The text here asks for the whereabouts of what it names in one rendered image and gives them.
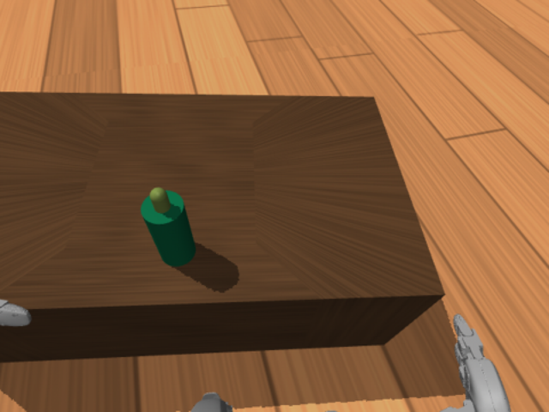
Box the left robot hand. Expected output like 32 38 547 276
0 300 32 326

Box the right robot hand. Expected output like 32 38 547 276
439 314 511 412

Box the bottle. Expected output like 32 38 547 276
141 187 196 267

